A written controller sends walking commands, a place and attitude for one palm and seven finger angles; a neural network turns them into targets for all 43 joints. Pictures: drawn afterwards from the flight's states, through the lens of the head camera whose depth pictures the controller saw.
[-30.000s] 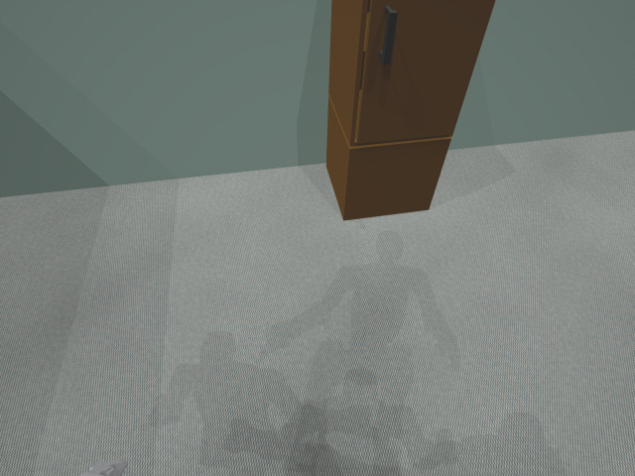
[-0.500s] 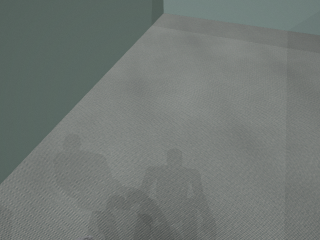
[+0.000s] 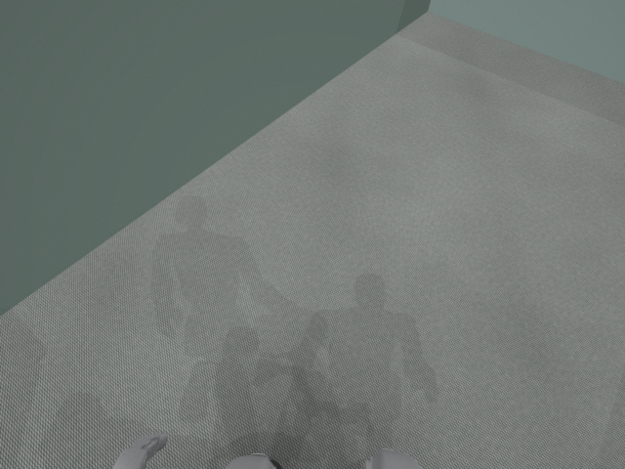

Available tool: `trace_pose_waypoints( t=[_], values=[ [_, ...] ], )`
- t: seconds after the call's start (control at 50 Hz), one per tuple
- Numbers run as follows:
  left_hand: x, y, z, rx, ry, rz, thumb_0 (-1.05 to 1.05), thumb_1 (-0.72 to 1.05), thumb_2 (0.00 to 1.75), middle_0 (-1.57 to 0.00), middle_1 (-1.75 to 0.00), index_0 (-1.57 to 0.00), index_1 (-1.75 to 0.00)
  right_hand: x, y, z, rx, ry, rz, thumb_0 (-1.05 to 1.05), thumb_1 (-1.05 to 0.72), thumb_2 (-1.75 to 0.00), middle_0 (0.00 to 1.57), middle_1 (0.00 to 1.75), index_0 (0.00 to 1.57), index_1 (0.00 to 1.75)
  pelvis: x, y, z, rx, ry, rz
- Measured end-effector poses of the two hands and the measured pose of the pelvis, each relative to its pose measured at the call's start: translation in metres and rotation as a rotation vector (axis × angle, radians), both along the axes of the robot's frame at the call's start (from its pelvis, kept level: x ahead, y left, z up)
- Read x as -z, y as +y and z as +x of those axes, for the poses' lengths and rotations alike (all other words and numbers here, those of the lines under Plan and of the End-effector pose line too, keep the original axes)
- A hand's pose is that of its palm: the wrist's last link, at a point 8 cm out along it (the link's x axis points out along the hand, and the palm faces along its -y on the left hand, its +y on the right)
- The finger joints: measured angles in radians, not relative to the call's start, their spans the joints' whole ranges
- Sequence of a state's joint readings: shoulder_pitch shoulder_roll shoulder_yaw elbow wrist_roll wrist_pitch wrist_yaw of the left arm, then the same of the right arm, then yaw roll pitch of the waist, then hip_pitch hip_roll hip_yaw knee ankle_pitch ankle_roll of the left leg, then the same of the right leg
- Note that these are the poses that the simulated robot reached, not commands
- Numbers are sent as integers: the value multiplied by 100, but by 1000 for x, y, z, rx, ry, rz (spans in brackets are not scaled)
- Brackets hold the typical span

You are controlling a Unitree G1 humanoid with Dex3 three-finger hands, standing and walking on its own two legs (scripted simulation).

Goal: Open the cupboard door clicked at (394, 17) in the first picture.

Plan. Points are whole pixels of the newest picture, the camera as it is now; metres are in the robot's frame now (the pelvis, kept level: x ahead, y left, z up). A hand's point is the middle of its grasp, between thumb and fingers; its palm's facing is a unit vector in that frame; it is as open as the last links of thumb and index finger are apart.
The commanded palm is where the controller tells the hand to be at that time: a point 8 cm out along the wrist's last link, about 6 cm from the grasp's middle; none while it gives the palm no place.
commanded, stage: turn to face it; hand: left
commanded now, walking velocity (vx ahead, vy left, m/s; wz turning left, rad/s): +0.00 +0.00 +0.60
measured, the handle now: out of the picture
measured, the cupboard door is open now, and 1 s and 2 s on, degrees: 47 47 47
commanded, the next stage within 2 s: none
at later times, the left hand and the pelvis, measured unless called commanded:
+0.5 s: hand out of the picture +0.02 +0.16 -0.18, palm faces +0.33 -0.91 -0.25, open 7.4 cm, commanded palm none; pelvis +0.05 -0.05 -0.01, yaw +19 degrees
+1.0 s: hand out of the picture +0.02 +0.11 -0.16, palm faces +0.60 -0.77 -0.22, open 7.4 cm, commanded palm none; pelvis +0.08 -0.09 +0.00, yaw +38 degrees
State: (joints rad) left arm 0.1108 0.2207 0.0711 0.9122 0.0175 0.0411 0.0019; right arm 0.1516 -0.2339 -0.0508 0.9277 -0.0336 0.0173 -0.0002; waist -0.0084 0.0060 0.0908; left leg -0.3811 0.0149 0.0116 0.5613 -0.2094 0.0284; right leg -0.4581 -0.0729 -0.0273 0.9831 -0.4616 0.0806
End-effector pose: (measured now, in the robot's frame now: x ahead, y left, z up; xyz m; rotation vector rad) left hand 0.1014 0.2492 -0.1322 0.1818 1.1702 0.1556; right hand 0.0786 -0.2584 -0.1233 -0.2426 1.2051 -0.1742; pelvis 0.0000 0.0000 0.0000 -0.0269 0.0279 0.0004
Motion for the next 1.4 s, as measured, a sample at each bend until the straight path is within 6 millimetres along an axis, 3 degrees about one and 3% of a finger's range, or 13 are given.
trace_pose_waypoints(
  t=[0.12,0.24,0.36,0.46,0.52,0.64,0.72,0.82,0.98,1.06,1.12,1.26,1.4],
  values=[
    [-11,-20,9,-40,-71,52,1,91,90,-20,-30,-20,-29,12,-33,29,-39,7,27,0,-90,-90,20,30,20,30,6,-35,14,-80,13,24],
    [-16,-39,-22,-124,-6,67,0,91,90,-20,-30,-20,-29,9,-51,69,-103,17,33,0,-91,-90,20,30,20,30,0,-53,28,-162,2,47],
    [-7,-53,-63,-228,77,18,1,91,90,-20,-30,-20,-29,-3,-32,119,-227,-4,37,0,-91,-90,20,30,20,30,-5,-57,41,-241,7,70],
    [17,-46,-97,-326,137,-12,1,90,90,-20,-30,-20,-30,1,-5,160,-346,-84,20,0,-91,-90,20,30,20,30,12,-49,45,-311,4,44],
    [17,-41,-102,-378,150,2,1,91,90,-20,-30,-20,-29,-2,2,166,-393,-85,11,0,-91,-90,20,30,20,30,9,-53,46,-349,-2,38],
    [-3,-42,-85,-437,63,33,1,91,90,-20,-30,-20,-29,1,-5,169,-448,-18,15,0,-91,-90,20,30,20,30,1,-68,53,-422,-3,18],
    [-10,-52,-75,-459,4,76,1,91,90,-20,-30,-20,-29,14,-17,179,-462,11,37,0,-90,-90,21,30,20,30,7,-85,65,-471,10,29],
    [-16,-75,-83,-510,11,83,1,91,90,-20,-30,-20,-29,16,-23,199,-494,37,41,0,-91,-90,20,30,20,30,3,-93,73,-539,5,42],
    [-3,-106,-109,-622,46,-14,1,91,90,-20,-30,-20,-30,-1,15,231,-623,24,36,0,-91,-90,20,30,20,30,-4,-89,82,-644,14,60],
    [19,-107,-136,-699,72,-54,1,90,90,-20,-30,-20,-30,1,47,248,-712,-47,26,0,-91,-90,20,30,20,30,11,-78,77,-700,9,33],
    [22,-102,-149,-744,104,-50,1,91,90,-20,-30,-20,-30,-4,59,251,-757,-67,15,0,-91,-90,20,30,20,30,9,-78,77,-733,1,30],
    [-2,-87,-146,-821,36,10,1,91,90,-20,-30,-20,-29,-7,57,249,-817,-3,-6,0,-91,-90,20,30,20,30,-3,-84,84,-814,-5,12],
    [-15,-95,-133,-870,-27,105,1,91,90,-20,-30,-20,-29,14,44,271,-850,59,13,0,-90,-90,21,30,20,30,6,-100,109,-902,20,29]
  ],
)
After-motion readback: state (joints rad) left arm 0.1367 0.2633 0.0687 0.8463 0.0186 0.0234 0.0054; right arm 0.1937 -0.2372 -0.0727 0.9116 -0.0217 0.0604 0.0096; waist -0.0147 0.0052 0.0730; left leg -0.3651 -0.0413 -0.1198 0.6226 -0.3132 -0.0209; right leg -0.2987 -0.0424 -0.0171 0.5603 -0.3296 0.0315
